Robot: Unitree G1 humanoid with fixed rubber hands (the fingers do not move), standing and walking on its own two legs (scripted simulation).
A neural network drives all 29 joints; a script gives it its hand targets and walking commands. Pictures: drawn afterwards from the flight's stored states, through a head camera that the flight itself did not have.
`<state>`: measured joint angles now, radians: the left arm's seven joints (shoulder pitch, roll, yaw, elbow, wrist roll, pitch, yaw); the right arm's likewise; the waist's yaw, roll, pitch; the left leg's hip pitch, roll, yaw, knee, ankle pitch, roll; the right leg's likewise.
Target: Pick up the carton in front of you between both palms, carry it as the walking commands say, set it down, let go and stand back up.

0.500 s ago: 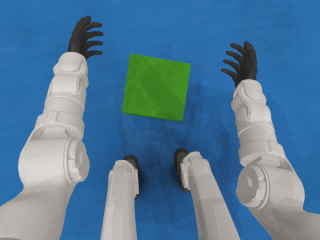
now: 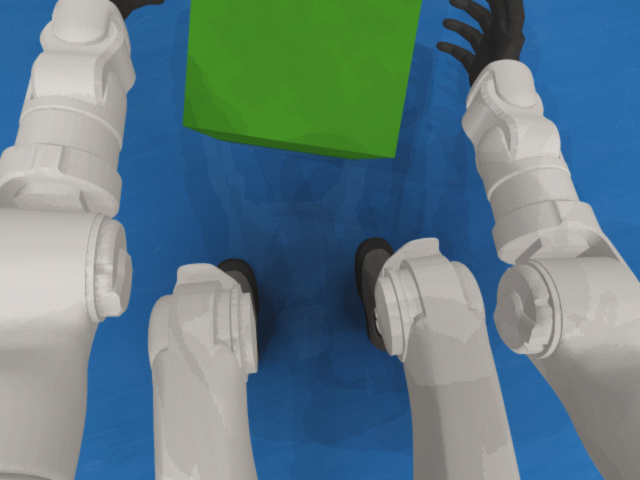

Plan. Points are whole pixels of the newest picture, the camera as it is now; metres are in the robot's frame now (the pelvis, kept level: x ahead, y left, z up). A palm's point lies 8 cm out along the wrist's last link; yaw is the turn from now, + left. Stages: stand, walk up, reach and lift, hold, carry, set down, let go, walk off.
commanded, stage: reach and lift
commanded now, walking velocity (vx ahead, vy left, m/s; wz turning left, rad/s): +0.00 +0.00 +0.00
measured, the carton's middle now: (298, 65) +0.53 +0.00 -0.28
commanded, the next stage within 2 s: none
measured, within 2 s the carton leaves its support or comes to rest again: leaves its support in 0.96 s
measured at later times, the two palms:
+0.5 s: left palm (134, 13) +0.56 +0.17 -0.21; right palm (462, 59) +0.51 -0.17 -0.21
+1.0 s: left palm (155, 15) +0.56 +0.15 -0.21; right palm (450, 37) +0.53 -0.15 -0.19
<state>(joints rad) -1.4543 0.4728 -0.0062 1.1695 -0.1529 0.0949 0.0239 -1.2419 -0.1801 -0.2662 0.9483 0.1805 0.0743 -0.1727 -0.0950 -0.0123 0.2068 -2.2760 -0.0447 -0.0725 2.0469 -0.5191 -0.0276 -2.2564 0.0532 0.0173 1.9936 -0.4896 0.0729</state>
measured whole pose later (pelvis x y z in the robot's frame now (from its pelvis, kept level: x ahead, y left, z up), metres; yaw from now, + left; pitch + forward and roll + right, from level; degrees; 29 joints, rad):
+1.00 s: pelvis +0.01 +0.01 -0.04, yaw -1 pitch +39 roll -4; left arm -1.49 0.34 -0.01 1.19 -0.07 0.15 0.09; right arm -1.34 -0.13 -0.36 1.00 0.12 0.12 -0.18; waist -0.07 -0.05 0.26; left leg -2.31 -0.04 -0.06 2.22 -0.58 -0.01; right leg -2.29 0.08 0.04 2.16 -0.55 0.10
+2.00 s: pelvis +0.05 +0.00 +0.19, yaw +4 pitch +35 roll -1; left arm -0.77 -0.01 0.32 0.72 0.18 0.34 0.04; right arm -0.70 0.12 -0.46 0.59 -0.17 0.32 -0.09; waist -0.04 -0.01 -0.24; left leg -1.57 -0.10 -0.11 1.46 -0.50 -0.04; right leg -1.56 0.10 0.11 1.44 -0.50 0.06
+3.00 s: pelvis +0.10 -0.01 +0.37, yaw +5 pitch -3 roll +0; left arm -0.30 -0.16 0.29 0.43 0.30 0.62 0.01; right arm -0.33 0.17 -0.32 0.43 -0.31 0.60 0.00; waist 0.00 0.00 -0.04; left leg -0.19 -0.05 -0.15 0.48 -0.23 -0.02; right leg -0.19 0.05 0.14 0.48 -0.23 0.01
